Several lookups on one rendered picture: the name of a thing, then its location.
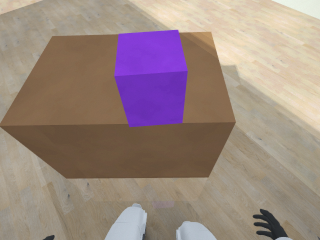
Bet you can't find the pedestal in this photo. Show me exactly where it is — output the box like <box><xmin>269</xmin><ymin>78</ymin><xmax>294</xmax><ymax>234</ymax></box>
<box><xmin>0</xmin><ymin>31</ymin><xmax>236</xmax><ymax>179</ymax></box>

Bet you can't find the robot right thigh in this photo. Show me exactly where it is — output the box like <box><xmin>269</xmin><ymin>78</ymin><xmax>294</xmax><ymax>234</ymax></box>
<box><xmin>176</xmin><ymin>222</ymin><xmax>217</xmax><ymax>240</ymax></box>

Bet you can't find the robot right hand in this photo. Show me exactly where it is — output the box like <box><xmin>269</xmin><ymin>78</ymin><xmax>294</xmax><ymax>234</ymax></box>
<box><xmin>253</xmin><ymin>209</ymin><xmax>289</xmax><ymax>240</ymax></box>

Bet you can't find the carton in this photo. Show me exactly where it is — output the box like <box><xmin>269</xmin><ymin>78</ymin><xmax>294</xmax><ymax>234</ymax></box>
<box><xmin>114</xmin><ymin>29</ymin><xmax>188</xmax><ymax>127</ymax></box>

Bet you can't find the robot left thigh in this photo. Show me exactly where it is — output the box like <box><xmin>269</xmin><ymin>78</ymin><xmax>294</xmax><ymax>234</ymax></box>
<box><xmin>104</xmin><ymin>206</ymin><xmax>147</xmax><ymax>240</ymax></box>

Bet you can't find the robot thigh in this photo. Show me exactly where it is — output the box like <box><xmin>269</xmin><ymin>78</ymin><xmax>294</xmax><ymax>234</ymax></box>
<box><xmin>176</xmin><ymin>222</ymin><xmax>217</xmax><ymax>240</ymax></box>
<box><xmin>104</xmin><ymin>206</ymin><xmax>147</xmax><ymax>240</ymax></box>

